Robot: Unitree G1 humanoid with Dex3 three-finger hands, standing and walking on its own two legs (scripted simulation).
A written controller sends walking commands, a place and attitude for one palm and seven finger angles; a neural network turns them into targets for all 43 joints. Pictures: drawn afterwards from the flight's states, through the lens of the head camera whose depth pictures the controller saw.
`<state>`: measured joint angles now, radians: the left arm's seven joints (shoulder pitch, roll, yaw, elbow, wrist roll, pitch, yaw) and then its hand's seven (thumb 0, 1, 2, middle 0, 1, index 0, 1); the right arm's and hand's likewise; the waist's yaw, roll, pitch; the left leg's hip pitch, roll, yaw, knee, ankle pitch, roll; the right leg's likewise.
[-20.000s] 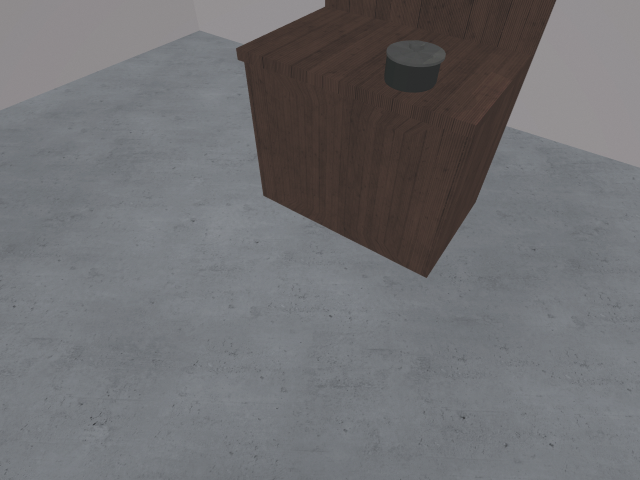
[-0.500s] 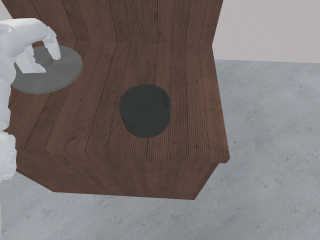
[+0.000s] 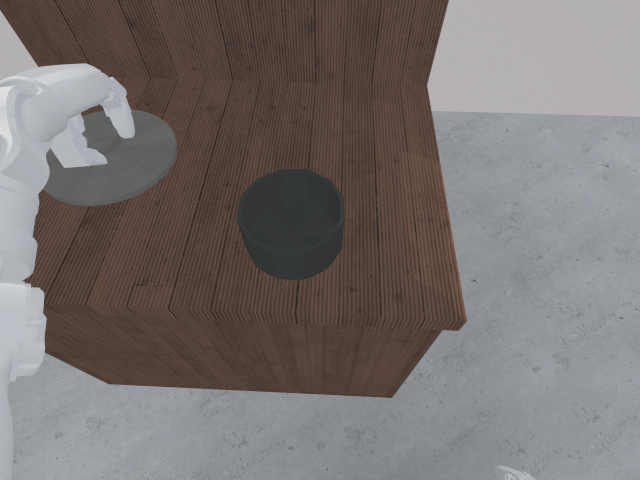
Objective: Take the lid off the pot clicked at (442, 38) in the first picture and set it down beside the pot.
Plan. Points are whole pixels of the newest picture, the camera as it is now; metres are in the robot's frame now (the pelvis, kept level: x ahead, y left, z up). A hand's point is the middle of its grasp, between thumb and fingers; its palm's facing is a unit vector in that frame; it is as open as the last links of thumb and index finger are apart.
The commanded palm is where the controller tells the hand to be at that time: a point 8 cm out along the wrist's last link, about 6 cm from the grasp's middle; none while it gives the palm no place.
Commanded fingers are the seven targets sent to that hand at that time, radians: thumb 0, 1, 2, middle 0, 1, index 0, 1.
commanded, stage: lower the lid onto the table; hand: left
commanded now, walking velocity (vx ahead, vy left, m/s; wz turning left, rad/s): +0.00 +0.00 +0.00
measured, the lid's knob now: (100, 139) +0.50 +0.27 +0.13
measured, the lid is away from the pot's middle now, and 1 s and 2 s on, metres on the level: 0.23 0.23 0.22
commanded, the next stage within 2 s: none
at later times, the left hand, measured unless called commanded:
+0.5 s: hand (87, 169) +0.46 +0.27 +0.12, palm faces -0.39 -0.04 -0.92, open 7.5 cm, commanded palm +0.47 +0.27 +0.19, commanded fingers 0.00 0.65 0.98 -0.96 -1.07 -0.88 -1.03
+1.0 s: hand (103, 183) +0.46 +0.27 +0.09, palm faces -0.43 -0.06 -0.90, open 7.5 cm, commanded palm +0.48 +0.28 +0.16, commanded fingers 0.00 0.65 0.98 -0.96 -1.07 -0.88 -1.03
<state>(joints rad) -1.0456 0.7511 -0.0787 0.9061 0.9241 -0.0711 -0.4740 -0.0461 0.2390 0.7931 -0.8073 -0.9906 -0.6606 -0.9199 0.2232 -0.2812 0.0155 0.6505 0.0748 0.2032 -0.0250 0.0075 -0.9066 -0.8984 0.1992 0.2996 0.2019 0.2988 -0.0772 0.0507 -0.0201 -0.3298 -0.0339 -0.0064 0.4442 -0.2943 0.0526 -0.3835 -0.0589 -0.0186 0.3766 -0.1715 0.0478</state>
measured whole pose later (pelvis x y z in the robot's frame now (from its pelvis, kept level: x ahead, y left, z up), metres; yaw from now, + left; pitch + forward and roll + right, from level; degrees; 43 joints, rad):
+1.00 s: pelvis +0.00 +0.00 +0.00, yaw -1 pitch +12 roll -2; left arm -0.96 0.76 -0.04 1.02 0.95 -0.17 -0.38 -0.05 0.24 0.79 -0.81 -0.99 -0.66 -0.92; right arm 0.28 -0.28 0.00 0.69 0.07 0.21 -0.07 0.01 -0.91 -0.90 0.20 0.30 0.20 0.30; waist -0.11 0.04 -0.03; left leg -0.40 -0.02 0.01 0.51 -0.32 0.05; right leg -0.45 -0.04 0.00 0.42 -0.18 0.05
